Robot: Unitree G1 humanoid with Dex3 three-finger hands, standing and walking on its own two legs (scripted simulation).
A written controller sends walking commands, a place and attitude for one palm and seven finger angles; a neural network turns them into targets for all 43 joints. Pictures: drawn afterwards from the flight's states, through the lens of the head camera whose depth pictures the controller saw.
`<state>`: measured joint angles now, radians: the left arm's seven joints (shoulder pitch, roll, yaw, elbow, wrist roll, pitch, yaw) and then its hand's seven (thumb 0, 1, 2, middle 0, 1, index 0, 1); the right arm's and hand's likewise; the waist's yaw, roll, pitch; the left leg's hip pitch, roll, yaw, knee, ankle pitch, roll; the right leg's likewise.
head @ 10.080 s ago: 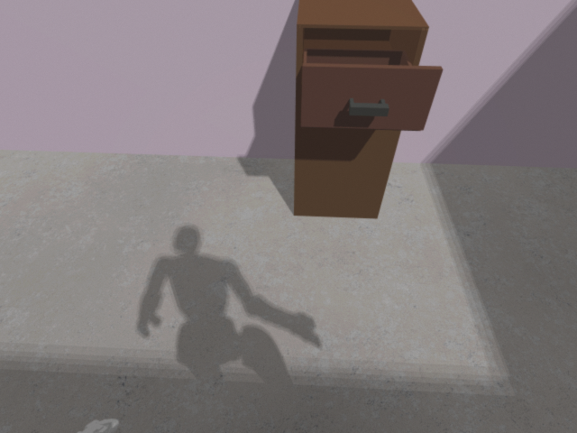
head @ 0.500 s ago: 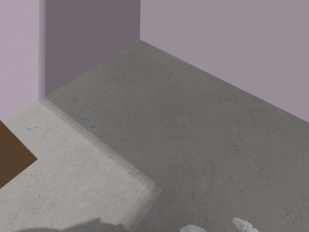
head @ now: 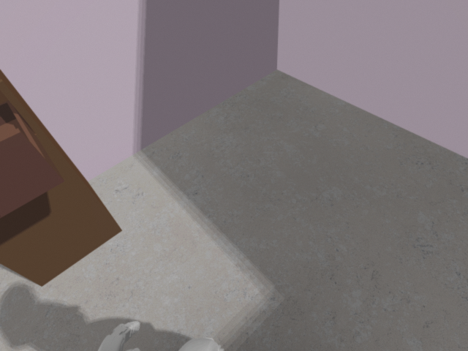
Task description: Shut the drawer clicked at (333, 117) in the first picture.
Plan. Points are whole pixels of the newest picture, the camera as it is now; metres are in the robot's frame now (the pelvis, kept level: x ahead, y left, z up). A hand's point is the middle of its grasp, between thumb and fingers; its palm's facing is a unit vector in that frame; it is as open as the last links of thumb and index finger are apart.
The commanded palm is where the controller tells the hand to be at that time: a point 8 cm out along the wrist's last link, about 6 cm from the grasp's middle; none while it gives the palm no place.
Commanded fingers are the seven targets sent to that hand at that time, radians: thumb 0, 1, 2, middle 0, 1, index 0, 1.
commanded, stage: turn to face it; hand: left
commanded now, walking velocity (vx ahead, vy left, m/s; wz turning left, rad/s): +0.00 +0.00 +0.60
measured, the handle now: out of the picture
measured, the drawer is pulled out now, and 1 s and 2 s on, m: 0.28 0.28 0.28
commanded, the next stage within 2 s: take the last steps up to it in 1.04 s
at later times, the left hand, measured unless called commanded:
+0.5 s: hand out of the picture -0.06 +0.27 -0.19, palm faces +0.37 -0.89 -0.26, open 7.4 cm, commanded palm none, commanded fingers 0.00 0.90 0.90 -0.20 -0.30 -0.20 -0.30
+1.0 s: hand out of the picture +0.01 +0.23 -0.14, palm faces +0.53 -0.80 -0.30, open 7.3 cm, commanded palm none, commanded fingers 0.00 0.90 0.90 -0.20 -0.30 -0.20 -0.30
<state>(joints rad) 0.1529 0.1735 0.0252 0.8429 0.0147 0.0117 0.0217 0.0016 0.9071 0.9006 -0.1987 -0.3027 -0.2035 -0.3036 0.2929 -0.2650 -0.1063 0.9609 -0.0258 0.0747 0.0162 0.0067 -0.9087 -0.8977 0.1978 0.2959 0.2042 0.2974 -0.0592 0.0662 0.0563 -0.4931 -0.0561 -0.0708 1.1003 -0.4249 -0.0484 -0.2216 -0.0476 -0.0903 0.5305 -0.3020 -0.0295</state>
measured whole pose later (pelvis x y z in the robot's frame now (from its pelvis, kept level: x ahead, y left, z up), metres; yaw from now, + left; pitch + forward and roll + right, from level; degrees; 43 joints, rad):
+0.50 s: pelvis +0.00 +0.05 -0.01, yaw +19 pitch +0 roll -1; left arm 0.27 0.29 0.08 0.95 0.02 0.07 0.02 0.01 0.91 0.90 -0.20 -0.30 -0.20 -0.30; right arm 0.10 -0.23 -0.05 0.88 -0.02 0.01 0.01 0.00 -0.91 -0.90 0.20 0.30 0.20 0.30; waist 0.04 -0.05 0.09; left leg -0.28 -0.01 0.04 0.61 -0.32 0.05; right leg -0.43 -0.12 -0.10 1.11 -0.53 0.08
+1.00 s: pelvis +0.01 +0.00 +0.00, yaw +34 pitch -1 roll +1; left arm 0.16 0.18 0.02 0.86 0.02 0.01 0.02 0.00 0.91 0.90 -0.20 -0.30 -0.20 -0.30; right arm 0.28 -0.24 -0.09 0.96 -0.02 0.07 0.00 0.01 -0.91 -0.90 0.20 0.30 0.21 0.30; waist -0.05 0.08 0.05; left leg -0.43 -0.08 -0.11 0.97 -0.46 -0.02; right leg -0.25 -0.03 -0.08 0.56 -0.30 -0.03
